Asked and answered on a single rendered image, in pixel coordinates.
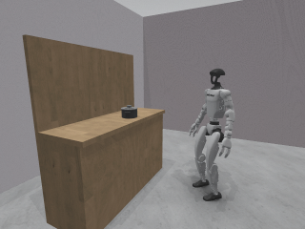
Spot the left robot hand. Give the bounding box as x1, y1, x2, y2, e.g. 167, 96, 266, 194
218, 137, 232, 158

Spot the pot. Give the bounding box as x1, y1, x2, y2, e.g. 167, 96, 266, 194
121, 109, 137, 119

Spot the right robot forearm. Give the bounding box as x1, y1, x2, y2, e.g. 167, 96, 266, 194
195, 107, 207, 125

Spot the table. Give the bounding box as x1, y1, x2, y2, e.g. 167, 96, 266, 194
22, 34, 165, 229

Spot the left robot foot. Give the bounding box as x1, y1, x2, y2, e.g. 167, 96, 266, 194
203, 192, 222, 201

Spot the left robot forearm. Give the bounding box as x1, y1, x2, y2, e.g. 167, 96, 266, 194
224, 110, 235, 138

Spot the right robot upper arm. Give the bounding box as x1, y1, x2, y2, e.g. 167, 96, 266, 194
202, 89, 209, 112

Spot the robot right shin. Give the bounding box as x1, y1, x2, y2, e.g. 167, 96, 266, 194
194, 157, 206, 182

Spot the left robot upper arm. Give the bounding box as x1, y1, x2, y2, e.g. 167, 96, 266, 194
220, 89, 234, 117

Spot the right robot hand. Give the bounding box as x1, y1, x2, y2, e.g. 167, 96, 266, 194
189, 123, 199, 136

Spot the lid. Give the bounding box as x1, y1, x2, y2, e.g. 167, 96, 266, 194
121, 107, 138, 111

